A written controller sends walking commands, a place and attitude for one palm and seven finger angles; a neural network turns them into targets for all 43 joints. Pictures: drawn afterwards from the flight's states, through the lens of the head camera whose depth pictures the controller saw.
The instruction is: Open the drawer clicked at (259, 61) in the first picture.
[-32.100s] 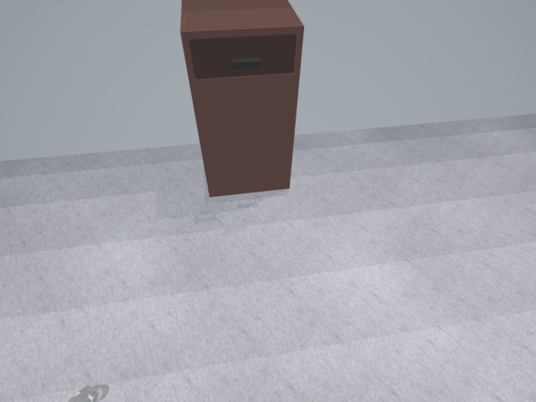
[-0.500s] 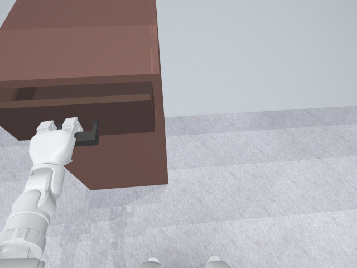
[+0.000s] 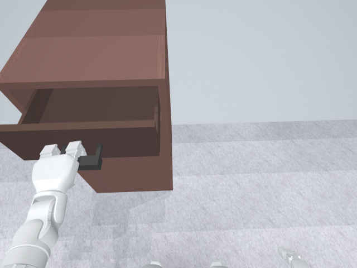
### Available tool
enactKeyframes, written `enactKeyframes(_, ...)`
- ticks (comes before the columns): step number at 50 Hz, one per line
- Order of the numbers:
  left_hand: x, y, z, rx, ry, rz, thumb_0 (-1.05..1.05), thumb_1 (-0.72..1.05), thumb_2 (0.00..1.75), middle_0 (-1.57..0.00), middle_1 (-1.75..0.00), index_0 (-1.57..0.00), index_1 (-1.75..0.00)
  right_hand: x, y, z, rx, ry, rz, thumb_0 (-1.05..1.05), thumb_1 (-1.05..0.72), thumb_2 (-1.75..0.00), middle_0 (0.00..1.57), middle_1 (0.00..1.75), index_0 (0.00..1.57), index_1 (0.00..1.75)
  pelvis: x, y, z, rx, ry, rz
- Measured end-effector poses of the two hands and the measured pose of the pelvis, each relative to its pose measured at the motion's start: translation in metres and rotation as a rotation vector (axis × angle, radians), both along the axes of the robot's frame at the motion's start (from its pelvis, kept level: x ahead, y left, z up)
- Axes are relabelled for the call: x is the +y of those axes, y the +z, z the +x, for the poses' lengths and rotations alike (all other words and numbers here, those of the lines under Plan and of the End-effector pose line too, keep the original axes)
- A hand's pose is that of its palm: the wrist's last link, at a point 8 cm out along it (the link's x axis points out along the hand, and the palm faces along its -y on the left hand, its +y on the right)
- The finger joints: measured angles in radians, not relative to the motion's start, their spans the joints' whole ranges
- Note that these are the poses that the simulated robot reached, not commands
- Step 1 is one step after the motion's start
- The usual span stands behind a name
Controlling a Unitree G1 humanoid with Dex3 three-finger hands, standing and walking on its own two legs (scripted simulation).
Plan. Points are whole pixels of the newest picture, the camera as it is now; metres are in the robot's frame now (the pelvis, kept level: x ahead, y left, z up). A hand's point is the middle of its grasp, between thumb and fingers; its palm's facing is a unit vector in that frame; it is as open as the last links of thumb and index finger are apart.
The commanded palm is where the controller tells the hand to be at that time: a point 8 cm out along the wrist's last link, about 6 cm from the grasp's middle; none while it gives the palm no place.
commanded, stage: pull the drawer open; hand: left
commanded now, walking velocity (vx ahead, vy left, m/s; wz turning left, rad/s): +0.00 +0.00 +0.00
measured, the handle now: (80, 155) +0.36 +0.27 +0.00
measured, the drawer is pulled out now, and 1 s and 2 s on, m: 0.13 0.23 0.30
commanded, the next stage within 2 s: none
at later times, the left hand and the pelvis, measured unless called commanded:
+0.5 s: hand (63, 197) +0.27 +0.29 -0.03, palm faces -0.04 -0.04 -1.00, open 5.9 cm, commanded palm +0.24 +0.28 +0.03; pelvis +0.00 -0.01 +0.00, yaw +0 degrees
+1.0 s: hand (56, 226) +0.20 +0.28 -0.03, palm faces -0.05 -0.04 -1.00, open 5.9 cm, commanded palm +0.18 +0.27 +0.03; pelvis +0.01 +0.00 +0.00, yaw +0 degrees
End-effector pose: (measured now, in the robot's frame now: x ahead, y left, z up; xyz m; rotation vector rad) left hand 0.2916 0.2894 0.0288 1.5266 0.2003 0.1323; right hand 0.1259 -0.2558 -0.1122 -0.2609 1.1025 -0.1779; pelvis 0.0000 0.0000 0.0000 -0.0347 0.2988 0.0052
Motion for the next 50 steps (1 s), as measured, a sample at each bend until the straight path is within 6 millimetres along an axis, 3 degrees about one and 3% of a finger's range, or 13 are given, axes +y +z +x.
enactKeyframes(18,-0.004,0.0,-0.031,-0.004,0.015,0.008,0.0,0.69,0.78,-0.37,-1.35,-0.37,-1.35,-0.003,-0.001,0.006,-0.043,0.009,0.006,0.0,-0.9,-0.9,0.2,0.3,0.2,0.3,-0.006,-0.002,-0.003,-0.016,-0.006,0.011)
enactKeyframes(37,-0.008,0.0,-0.068,-0.002,0.028,0.0,0.01,0.69,0.78,-0.36,-1.35,-0.37,-1.35,0.006,0.009,0.043,-0.131,0.056,0.021,0.0,-0.9,-0.9,0.2,0.3,0.2,0.3,-0.004,-0.001,0.007,-0.027,-0.009,0.011)
enactKeyframes(50,-0.012,0.001,-0.105,0.009,0.044,0.0,0.01,0.69,0.76,-0.36,-1.35,-0.38,-1.35,0.019,0.012,0.067,-0.187,0.109,0.051,0.0,-0.9,-0.9,0.2,0.3,0.2,0.3,-0.004,-0.004,0.011,-0.031,-0.005,0.01)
